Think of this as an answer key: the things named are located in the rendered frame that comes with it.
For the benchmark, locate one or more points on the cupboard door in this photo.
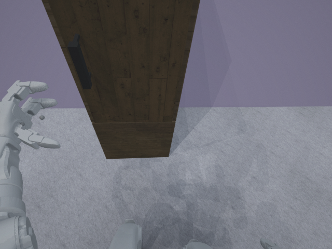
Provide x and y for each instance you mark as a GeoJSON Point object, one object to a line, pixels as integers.
{"type": "Point", "coordinates": [134, 50]}

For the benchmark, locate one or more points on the robot right hand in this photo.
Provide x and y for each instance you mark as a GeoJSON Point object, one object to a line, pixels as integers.
{"type": "Point", "coordinates": [266, 244]}

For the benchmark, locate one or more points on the robot left hand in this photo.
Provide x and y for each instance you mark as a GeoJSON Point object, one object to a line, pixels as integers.
{"type": "Point", "coordinates": [11, 114]}

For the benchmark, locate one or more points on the left robot upper arm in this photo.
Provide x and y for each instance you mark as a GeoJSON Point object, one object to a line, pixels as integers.
{"type": "Point", "coordinates": [17, 233]}

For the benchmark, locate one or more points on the robot left shin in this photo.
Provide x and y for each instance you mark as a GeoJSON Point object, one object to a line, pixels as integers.
{"type": "Point", "coordinates": [129, 221]}

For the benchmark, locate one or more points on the robot left thigh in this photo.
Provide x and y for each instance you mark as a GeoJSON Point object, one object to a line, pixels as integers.
{"type": "Point", "coordinates": [128, 236]}

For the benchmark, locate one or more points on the handle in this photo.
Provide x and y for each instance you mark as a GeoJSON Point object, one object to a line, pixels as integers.
{"type": "Point", "coordinates": [79, 62]}

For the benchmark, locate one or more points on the robot left forearm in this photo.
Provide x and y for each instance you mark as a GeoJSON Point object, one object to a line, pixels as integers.
{"type": "Point", "coordinates": [11, 183]}

